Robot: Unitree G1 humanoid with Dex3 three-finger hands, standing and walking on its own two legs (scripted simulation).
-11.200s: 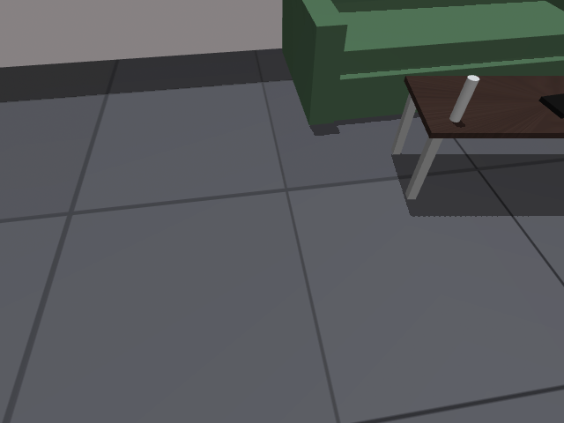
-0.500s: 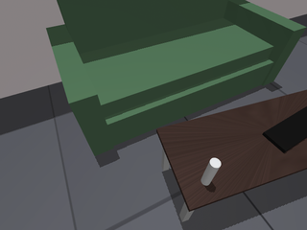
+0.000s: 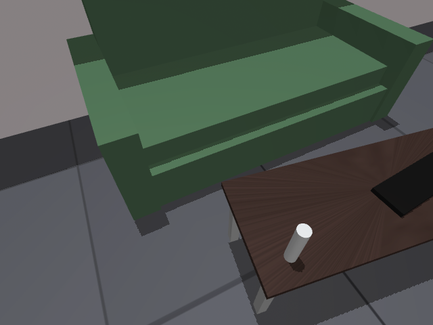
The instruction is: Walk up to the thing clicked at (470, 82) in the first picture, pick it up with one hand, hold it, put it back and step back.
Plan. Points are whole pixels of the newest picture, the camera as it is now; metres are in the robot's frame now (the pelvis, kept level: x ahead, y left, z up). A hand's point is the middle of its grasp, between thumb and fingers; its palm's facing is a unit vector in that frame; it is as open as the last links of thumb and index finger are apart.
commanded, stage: stand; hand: right
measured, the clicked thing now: (296, 244) +0.38 -0.22 -0.28
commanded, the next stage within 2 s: go down in 0.50 s
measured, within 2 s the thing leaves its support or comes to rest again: neither
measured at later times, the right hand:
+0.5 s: hand out of the picture +0.07 -0.25 -0.16, palm faces -0.03 +0.94 -0.34, open 7.4 cm
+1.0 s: hand out of the picture +0.15 -0.27 -0.14, palm faces +0.09 +0.94 -0.34, open 14.4 cm
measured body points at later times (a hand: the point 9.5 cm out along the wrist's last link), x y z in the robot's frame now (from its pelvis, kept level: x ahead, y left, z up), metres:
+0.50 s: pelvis +0.00 +0.00 +0.00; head +0.01 +0.00 +0.45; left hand +0.08 +0.30 -0.13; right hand +0.07 -0.30 -0.14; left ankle -0.02 +0.14 -0.75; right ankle +0.01 -0.11 -0.75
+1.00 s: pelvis -0.01 +0.01 -0.02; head +0.02 +0.01 +0.43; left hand +0.14 +0.29 -0.11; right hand +0.14 -0.32 -0.11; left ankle -0.02 +0.14 -0.75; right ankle +0.01 -0.11 -0.75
